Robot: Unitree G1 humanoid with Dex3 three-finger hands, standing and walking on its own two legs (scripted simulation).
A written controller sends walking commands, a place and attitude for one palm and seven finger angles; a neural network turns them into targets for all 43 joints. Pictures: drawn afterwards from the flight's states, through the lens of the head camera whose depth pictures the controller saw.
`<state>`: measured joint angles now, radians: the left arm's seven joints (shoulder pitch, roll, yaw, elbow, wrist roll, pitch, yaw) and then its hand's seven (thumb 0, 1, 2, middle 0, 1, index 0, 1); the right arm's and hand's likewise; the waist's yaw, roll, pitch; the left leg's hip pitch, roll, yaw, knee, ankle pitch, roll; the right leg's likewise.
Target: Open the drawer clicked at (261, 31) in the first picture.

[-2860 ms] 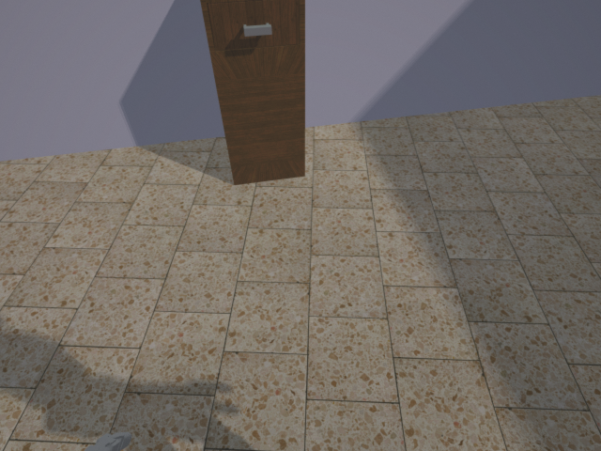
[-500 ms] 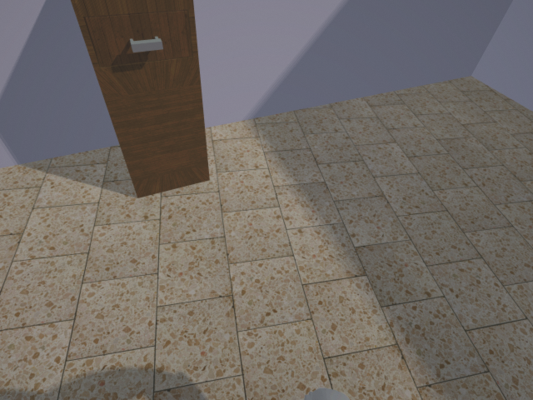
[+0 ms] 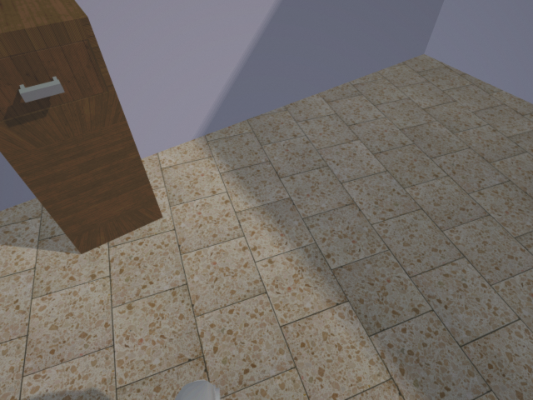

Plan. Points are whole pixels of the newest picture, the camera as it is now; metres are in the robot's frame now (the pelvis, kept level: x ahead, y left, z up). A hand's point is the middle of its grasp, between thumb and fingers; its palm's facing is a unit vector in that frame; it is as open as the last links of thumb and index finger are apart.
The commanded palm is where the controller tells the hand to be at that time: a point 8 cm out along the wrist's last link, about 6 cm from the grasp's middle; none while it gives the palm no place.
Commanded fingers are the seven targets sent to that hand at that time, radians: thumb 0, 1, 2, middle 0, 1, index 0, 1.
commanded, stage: walk to a spot facing it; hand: left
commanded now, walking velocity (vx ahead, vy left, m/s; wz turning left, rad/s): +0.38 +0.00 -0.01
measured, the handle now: (40, 87) +0.89 +0.66 -0.01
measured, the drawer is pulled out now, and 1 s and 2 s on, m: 0.00 0.00 0.00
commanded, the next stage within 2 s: turn to face it in 0.54 s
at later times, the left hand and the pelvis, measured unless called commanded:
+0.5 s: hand (146, 354) +0.23 +0.23 -0.17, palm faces -0.03 -0.99 -0.15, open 7.3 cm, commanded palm none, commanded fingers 0.00 0.90 0.90 -0.20 -0.30 -0.20 -0.30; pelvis +0.20 +0.06 +0.01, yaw -6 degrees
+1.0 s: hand (223, 244) +0.47 +0.11 -0.16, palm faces -0.09 -0.98 -0.16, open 7.2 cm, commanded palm none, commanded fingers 0.00 0.90 0.90 -0.20 -0.30 -0.20 -0.30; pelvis +0.33 -0.03 +0.00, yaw -4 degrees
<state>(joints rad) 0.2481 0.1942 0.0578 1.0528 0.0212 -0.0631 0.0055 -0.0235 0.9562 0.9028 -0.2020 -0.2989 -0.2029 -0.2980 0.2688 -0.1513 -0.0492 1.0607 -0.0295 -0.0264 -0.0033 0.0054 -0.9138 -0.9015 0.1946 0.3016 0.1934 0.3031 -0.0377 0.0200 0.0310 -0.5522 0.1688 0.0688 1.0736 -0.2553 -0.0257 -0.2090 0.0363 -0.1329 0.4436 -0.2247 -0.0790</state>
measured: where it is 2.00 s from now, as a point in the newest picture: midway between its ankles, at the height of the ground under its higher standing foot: (283, 385)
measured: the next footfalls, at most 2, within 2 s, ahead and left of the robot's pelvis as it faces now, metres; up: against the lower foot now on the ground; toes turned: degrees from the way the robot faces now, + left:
left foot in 0.20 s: +0.22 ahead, +0.15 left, +0.00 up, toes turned +11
right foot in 0.74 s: +0.41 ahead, -0.13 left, +0.00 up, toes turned -21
